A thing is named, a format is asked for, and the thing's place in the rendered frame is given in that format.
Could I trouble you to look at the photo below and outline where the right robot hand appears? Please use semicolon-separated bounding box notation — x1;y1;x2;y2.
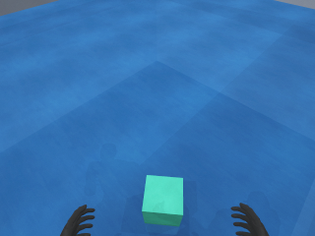
231;203;270;236

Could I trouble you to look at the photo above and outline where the carton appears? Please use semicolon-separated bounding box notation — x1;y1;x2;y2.
142;175;183;227

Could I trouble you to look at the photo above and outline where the left robot hand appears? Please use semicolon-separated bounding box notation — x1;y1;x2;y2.
60;205;95;236

